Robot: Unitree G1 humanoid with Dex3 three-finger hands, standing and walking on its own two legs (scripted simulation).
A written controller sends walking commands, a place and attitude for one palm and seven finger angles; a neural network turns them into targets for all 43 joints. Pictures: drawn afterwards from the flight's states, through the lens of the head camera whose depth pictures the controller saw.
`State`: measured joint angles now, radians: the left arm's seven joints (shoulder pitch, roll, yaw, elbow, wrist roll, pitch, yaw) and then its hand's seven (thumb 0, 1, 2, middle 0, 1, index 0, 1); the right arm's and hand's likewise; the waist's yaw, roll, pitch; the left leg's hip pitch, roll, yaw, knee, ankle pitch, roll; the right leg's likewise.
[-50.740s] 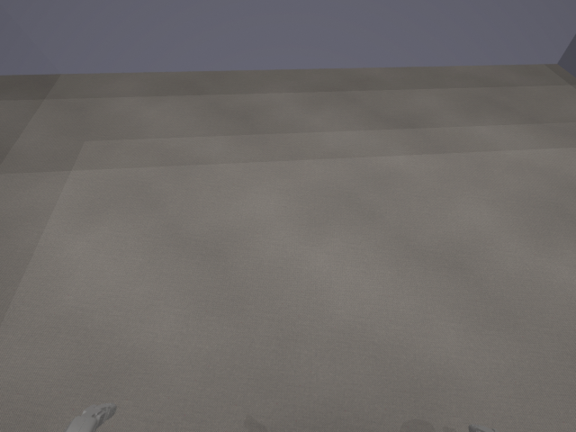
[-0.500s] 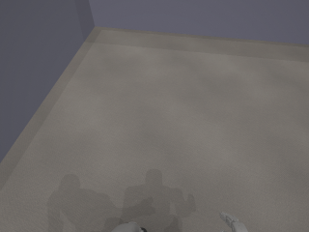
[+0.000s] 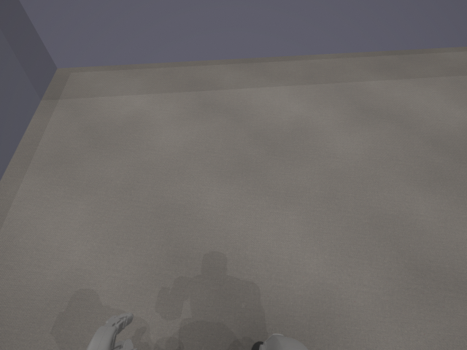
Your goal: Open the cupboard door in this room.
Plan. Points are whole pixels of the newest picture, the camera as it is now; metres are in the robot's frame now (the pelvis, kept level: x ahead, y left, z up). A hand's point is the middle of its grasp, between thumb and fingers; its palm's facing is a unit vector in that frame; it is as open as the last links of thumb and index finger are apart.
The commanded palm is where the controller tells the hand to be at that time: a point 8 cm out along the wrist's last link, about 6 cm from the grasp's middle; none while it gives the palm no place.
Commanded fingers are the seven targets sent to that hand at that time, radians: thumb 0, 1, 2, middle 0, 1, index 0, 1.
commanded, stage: turn to face it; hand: left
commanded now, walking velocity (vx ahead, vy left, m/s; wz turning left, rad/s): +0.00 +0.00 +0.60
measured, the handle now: out of the picture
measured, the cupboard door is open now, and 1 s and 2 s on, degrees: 49 49 49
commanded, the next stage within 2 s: none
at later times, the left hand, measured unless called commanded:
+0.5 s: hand (125, 349) +0.15 +0.22 -0.18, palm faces +0.29 -0.93 -0.22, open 7.3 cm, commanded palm none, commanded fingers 0.00 0.90 0.90 -0.20 -0.30 -0.20 -0.30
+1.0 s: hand out of the picture +0.12 +0.12 -0.14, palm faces +0.56 -0.79 -0.26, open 7.3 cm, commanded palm none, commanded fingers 0.00 0.90 0.90 -0.20 -0.30 -0.20 -0.30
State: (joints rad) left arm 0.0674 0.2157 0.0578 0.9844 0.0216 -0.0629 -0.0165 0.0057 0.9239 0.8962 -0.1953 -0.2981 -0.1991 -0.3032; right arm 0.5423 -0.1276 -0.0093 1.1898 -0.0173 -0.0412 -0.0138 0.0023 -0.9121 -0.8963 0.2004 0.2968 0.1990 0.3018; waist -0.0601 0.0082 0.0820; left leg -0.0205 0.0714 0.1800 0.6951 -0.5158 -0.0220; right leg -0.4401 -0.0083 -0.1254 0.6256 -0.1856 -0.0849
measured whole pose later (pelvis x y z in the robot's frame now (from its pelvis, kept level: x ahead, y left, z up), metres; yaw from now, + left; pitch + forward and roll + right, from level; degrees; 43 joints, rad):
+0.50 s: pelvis +0.13 +0.01 +0.00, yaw +16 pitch +0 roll +0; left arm 0.17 0.22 0.07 0.98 0.01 0.04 0.02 -0.01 0.92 0.90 -0.20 -0.30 -0.20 -0.30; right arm 0.16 -0.23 -0.06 0.93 -0.03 0.01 0.00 0.00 -0.92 -0.90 0.20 0.30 0.20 0.30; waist -0.03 -0.04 0.09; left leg -0.44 0.02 0.11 0.71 -0.26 0.06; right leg -0.39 -0.08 -0.12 1.12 -0.58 0.04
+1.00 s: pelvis +0.19 -0.06 +0.02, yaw +35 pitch +1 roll +3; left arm 0.25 0.18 0.04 0.91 0.02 0.01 0.02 0.00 0.91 0.90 -0.20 -0.30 -0.21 -0.30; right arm 0.10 -0.25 -0.08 0.92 -0.02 0.08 0.03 0.00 -0.91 -0.90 0.20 0.30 0.20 0.30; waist 0.00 -0.02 0.12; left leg -0.47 0.01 0.07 0.90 -0.44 -0.06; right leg -0.20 -0.13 -0.18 0.55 -0.37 0.00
